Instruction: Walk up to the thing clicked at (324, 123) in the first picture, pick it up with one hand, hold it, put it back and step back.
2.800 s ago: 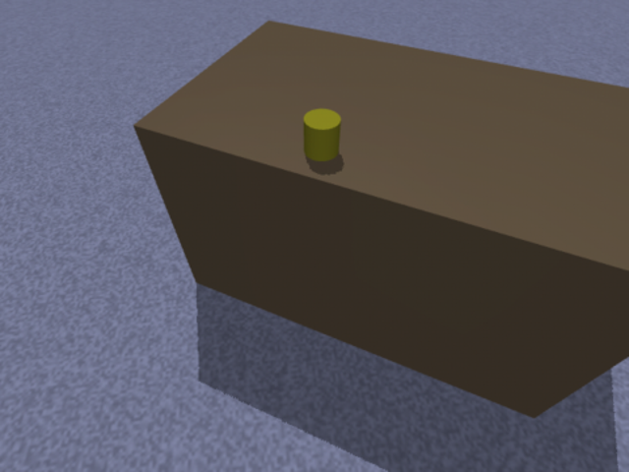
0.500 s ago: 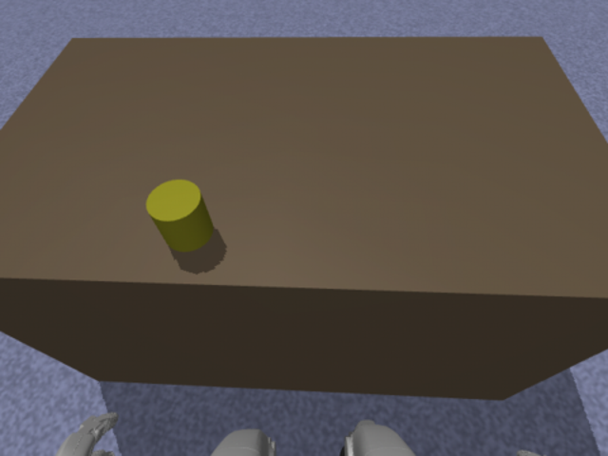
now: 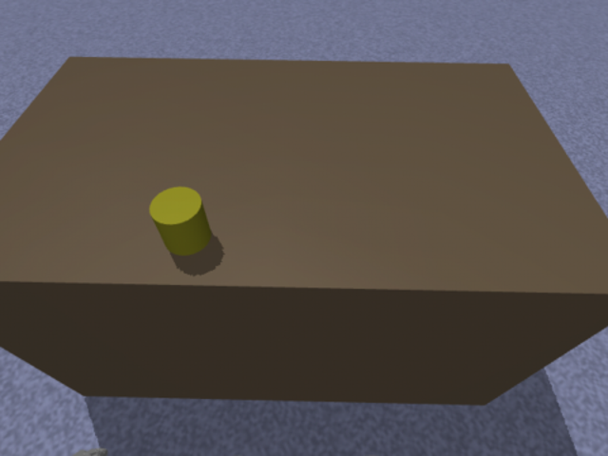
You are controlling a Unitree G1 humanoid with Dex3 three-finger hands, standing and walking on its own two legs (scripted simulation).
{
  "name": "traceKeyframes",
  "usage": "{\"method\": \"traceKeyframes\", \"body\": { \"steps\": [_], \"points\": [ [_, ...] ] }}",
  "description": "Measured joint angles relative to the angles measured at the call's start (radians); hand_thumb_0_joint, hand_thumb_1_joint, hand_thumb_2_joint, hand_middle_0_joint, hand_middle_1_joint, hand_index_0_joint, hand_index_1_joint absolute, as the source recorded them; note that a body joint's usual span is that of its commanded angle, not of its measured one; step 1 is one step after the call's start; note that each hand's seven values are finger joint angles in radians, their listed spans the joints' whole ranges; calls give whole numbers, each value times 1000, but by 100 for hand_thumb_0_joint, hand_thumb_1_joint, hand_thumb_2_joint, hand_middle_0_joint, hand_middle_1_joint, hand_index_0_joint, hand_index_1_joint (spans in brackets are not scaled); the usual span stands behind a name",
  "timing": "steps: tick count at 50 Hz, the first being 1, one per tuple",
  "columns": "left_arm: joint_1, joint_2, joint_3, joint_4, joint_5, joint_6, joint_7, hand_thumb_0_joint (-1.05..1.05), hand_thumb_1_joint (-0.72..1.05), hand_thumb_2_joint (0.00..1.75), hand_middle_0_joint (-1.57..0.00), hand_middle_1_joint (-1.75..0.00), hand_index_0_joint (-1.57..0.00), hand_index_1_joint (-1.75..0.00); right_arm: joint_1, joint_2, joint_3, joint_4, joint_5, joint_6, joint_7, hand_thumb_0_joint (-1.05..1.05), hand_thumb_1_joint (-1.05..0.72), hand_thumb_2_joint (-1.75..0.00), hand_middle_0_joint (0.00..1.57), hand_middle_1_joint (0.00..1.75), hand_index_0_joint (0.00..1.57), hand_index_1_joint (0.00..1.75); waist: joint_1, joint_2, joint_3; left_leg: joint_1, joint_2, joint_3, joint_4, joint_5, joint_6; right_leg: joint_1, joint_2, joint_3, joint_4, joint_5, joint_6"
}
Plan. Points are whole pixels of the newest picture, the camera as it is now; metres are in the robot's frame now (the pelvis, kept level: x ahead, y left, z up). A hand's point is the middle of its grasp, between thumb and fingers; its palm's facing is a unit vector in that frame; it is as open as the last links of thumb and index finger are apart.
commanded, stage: walk up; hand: left
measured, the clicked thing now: (182, 221) +0.46 +0.23 -0.01
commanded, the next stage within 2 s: stand in 1.00 s
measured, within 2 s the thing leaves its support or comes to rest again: neither
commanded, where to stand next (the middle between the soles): +0.06 +0.01 m, yaw +1 degrees
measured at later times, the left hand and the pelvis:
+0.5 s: hand out of the picture +0.10 +0.26 -0.13, palm faces +0.01 -0.94 -0.33, open 7.3 cm; pelvis +0.01 +0.01 +0.02, yaw +0 degrees
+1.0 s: hand out of the picture +0.10 +0.26 -0.13, palm faces +0.00 -0.95 -0.33, open 7.3 cm; pelvis +0.02 +0.01 +0.03, yaw +0 degrees
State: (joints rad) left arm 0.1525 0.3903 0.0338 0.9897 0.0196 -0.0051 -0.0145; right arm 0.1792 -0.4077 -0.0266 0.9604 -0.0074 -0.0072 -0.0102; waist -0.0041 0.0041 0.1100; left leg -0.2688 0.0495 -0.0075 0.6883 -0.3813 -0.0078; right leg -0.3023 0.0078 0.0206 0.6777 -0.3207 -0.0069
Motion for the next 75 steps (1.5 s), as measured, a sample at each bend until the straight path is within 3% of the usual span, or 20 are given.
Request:
{"method": "traceKeyframes", "body": {
  "steps": [3, 12, 23, 75],
  "points": [
    [-7, -17, -10, 29, -4, 9, -4, 0, 91, 90, -21, -30, -21, -30, -6, 5, 3, 29, -4, -8, 8, 1, -91, -90, 20, 30, 21, 30, 3, -1, -17, 30, -15, 9, -67, 61, -24, 12, -16, 8, -25, 14, 10],
    [-43, -42, -18, 94, -11, 0, -12, 0, 91, 90, -21, -30, -21, -30, -27, 43, 34, 109, -8, -15, 24, 1, -91, -90, 20, 30, 21, 30, 15, 5, -56, 92, -13, 6, -205, 127, -28, 78, -16, 2, -168, 87, 12],
    [-78, -44, -11, 146, -11, -3, -8, 0, 91, 90, -21, -30, -21, -30, -56, 50, 29, 155, -6, -18, 18, 1, -91, -90, 20, 30, 21, 30, 10, 1, -64, 136, -10, 7, -293, 166, -28, 131, -14, 1, -274, 135, 17],
    [-52, -35, -32, 148, -8, -5, 3, 0, 91, 90, -21, -30, -21, -30, -83, 53, 20, 171, -6, 5, 21, 1, -91, -90, 20, 30, 21, 30, 6, -2, -52, 183, -15, 13, -366, 191, -25, 173, -21, 5, -336, 155, 23]
  ]
}}
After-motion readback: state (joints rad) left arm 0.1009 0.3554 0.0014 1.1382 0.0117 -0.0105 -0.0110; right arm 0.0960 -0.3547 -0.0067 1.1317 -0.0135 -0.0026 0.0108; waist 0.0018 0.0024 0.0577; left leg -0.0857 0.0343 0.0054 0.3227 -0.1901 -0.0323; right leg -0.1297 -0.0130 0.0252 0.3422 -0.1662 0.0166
